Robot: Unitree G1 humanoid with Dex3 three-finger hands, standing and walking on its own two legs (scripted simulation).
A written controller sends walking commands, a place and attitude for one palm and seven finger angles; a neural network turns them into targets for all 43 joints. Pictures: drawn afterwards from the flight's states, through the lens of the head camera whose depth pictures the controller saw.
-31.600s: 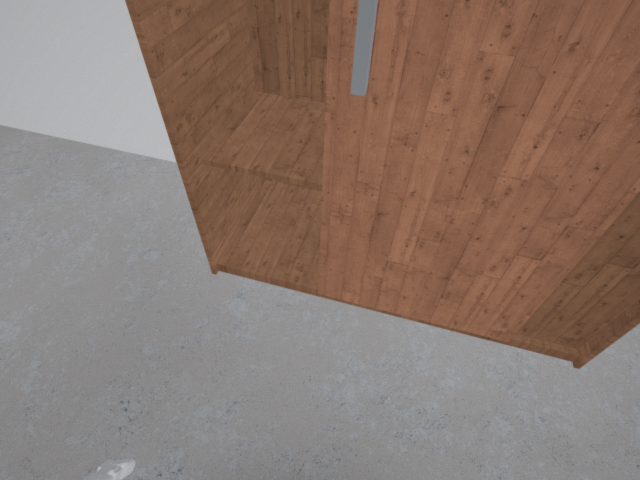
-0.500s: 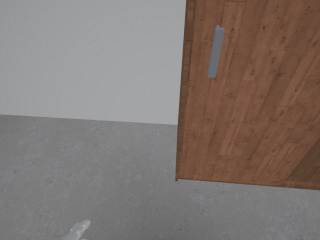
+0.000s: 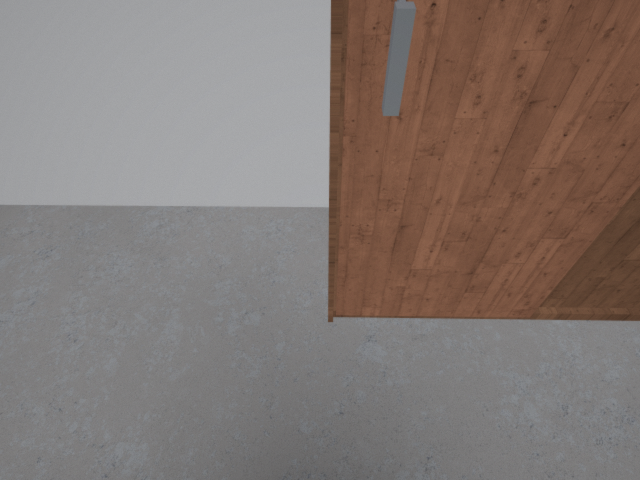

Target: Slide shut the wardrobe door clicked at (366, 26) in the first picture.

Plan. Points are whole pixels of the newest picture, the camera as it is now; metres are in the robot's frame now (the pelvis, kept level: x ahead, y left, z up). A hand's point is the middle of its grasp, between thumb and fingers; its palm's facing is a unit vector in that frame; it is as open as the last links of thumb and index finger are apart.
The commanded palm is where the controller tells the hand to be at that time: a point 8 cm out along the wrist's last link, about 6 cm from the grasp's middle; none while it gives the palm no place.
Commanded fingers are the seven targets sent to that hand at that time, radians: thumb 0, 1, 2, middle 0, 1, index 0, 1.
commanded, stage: let the arm hang, fingers relaxed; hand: right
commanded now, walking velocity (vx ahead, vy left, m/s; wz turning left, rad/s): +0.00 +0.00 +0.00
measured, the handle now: (395, 57) +0.70 -0.09 +0.18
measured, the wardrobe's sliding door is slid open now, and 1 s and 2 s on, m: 0.01 0.01 0.01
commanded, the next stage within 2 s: look to check the result in 0.64 s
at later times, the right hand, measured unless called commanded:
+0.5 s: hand out of the picture +0.07 -0.22 -0.16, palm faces -0.02 +0.96 -0.26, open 7.3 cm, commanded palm none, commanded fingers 0.00 -0.90 -0.90 0.20 0.30 0.20 0.30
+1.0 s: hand out of the picture +0.11 -0.24 -0.15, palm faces -0.05 +0.94 -0.34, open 7.3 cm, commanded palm none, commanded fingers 0.00 -0.90 -0.90 0.20 0.30 0.20 0.30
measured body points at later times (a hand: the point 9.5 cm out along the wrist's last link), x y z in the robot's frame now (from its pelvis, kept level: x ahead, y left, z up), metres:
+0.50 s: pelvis +0.00 -0.01 +0.01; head +0.01 -0.01 +0.46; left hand +0.06 +0.26 -0.14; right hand +0.07 -0.27 -0.14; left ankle +0.01 +0.12 -0.74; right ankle +0.04 -0.11 -0.74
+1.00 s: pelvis +0.03 +0.01 +0.01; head +0.05 +0.01 +0.46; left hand +0.10 +0.30 -0.13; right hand +0.12 -0.29 -0.12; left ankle +0.01 +0.12 -0.74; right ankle +0.04 -0.11 -0.74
